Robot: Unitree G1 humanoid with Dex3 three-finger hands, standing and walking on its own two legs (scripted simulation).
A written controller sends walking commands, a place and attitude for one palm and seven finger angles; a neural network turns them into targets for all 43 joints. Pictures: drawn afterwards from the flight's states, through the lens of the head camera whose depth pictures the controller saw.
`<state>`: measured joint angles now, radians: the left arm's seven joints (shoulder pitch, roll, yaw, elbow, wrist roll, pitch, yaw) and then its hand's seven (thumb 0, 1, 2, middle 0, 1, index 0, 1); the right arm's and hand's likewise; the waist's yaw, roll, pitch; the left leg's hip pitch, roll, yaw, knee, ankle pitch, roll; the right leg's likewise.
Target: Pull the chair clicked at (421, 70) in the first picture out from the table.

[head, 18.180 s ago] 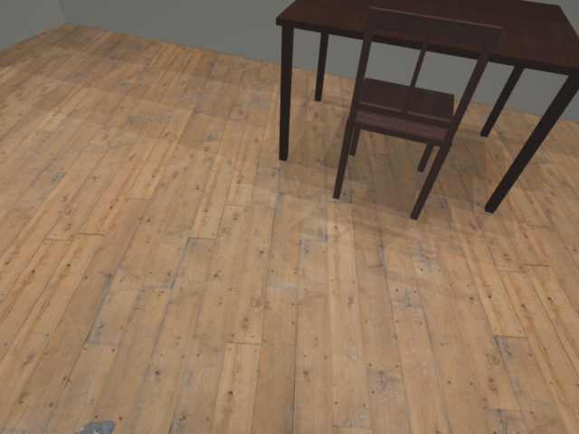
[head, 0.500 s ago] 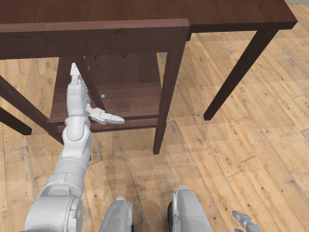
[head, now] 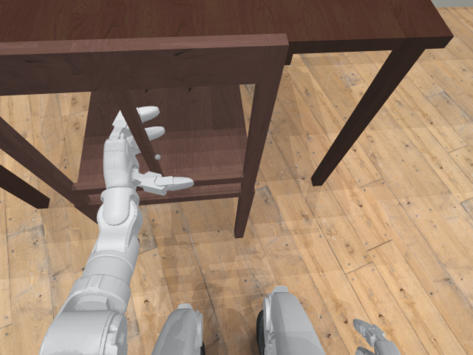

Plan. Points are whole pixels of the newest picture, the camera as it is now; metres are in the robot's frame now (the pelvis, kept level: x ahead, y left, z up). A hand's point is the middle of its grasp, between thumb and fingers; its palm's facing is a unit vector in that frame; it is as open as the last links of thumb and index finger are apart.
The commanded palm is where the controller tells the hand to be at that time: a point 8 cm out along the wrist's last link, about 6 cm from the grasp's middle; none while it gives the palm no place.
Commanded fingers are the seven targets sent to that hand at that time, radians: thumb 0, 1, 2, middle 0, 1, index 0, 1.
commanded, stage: hook a spindle and tug to test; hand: left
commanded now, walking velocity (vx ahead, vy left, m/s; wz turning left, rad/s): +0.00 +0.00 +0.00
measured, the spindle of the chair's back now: (144, 144) +0.46 +0.14 +0.02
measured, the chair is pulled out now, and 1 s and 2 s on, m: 0.00 0.02 0.13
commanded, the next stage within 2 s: step backward, pulling the chair out in 1.00 s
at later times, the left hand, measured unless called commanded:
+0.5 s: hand (159, 157) +0.43 +0.12 +0.02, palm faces +0.06 -1.00 -0.02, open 4.8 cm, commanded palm +0.40 +0.16 +0.02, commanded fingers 0.00 0.90 0.90 -0.50 -1.45 -0.50 -1.45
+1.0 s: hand (160, 166) +0.42 +0.11 +0.02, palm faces +0.05 -1.00 -0.01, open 4.9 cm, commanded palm +0.38 +0.16 +0.02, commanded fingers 0.00 0.90 0.90 -0.50 -1.45 -0.50 -1.45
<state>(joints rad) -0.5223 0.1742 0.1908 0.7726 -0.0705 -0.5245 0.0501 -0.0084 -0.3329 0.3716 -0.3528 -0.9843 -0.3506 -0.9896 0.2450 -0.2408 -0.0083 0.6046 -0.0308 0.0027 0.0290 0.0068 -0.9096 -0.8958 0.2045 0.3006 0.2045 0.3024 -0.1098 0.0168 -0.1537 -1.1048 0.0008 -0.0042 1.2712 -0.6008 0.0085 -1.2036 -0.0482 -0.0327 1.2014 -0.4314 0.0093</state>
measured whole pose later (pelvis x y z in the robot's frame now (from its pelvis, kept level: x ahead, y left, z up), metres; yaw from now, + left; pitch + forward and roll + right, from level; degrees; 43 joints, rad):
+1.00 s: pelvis +0.02 +0.00 +0.01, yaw -1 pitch +25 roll -1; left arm -0.33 0.13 0.10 0.56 -0.09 -0.48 0.07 0.02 0.81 0.82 -0.45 -1.45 -0.44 -1.45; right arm 0.24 -0.23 -0.02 0.56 -0.02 0.02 0.05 0.01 -0.91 -0.90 0.20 0.30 0.20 0.30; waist -0.08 0.02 -0.17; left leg -1.05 0.00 0.00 1.23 -0.62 0.01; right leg -1.15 -0.04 -0.02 1.18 -0.46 0.02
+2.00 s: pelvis -0.03 -0.01 +0.10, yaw -1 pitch +4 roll +1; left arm -0.36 0.14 0.02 0.94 -0.07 -0.23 0.08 0.05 0.76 0.83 -0.36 -1.14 -0.50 -1.45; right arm 0.21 -0.22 0.01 0.66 0.05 0.09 -0.10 0.01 -0.91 -0.90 0.21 0.30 0.21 0.30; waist -0.05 0.01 0.08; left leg -0.41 0.01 0.03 0.59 -0.26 -0.01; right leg -0.50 -0.04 -0.04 0.53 -0.11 -0.01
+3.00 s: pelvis -0.13 -0.03 +0.11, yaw +4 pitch +3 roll -1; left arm -0.52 0.14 0.04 1.02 -0.02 -0.23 0.07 0.04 0.74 0.82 -0.35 -1.23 -0.50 -1.45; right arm 0.16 -0.20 0.00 0.76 0.02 -0.01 -0.07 0.01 -0.91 -0.90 0.21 0.30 0.21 0.30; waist -0.03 0.04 0.21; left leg -0.45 0.04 -0.04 0.83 -0.42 -0.04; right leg -0.30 0.00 -0.05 0.50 -0.24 -0.02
